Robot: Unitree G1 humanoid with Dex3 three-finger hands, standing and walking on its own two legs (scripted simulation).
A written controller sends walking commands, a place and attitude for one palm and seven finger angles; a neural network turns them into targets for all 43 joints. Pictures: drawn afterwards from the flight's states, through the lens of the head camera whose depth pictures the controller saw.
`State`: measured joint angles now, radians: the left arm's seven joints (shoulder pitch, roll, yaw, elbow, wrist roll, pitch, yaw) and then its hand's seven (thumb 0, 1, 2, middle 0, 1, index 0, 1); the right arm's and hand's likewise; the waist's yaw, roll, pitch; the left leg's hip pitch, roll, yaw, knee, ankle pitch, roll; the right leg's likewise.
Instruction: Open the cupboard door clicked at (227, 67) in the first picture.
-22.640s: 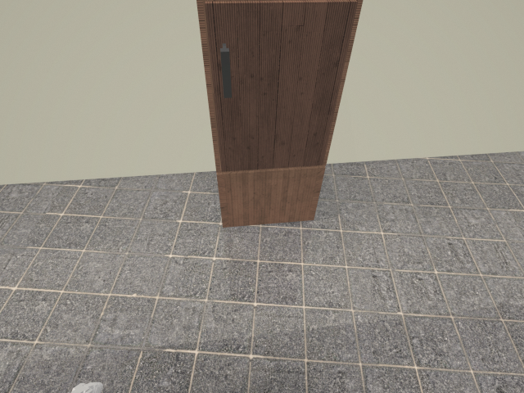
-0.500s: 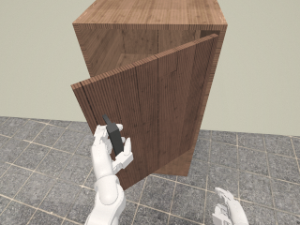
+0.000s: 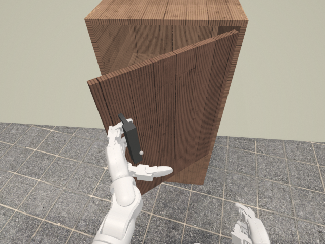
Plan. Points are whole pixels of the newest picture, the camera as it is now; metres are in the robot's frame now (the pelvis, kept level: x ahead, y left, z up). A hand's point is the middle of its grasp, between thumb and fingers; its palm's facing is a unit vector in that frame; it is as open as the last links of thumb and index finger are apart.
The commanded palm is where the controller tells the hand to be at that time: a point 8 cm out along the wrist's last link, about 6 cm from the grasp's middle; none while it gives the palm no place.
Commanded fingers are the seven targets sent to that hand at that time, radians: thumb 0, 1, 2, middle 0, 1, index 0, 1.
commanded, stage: open thumb and fingers to let go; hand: left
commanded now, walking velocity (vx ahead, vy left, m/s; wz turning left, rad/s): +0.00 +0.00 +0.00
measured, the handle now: (129, 138) +0.36 +0.11 +0.08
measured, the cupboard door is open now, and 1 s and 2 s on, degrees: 38 40 40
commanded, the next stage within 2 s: slide the hand sideways off the handle in 0.12 s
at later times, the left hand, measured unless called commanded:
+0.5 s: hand (135, 165) +0.28 +0.08 +0.08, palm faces -0.16 -0.99 +0.02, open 16.3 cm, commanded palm +0.26 +0.12 +0.08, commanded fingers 0.00 -0.50 0.30 -0.15 -0.30 -0.15 -0.30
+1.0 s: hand (120, 178) +0.25 +0.11 +0.08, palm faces -0.05 -1.00 -0.01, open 16.2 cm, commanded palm +0.22 +0.17 +0.08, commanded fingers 0.00 -0.50 0.30 -0.15 -0.30 -0.15 -0.30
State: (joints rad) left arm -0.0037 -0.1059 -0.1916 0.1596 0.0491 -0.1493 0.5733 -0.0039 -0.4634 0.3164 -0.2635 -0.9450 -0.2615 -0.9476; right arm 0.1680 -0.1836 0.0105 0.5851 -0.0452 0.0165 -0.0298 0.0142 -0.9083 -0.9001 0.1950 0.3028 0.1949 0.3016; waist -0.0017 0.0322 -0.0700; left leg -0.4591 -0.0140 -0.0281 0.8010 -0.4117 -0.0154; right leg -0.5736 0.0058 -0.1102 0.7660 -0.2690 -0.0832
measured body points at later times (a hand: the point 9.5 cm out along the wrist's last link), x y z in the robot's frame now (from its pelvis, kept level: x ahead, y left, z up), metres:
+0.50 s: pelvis +0.01 +0.04 +0.00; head +0.02 +0.03 +0.45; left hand +0.28 +0.13 +0.08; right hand +0.18 -0.18 -0.09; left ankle +0.00 +0.13 -0.70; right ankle +0.08 -0.07 -0.70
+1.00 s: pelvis +0.04 +0.03 -0.01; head +0.07 +0.02 +0.44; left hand +0.24 +0.16 +0.08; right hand +0.23 -0.18 -0.08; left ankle +0.00 +0.13 -0.70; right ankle +0.08 -0.07 -0.70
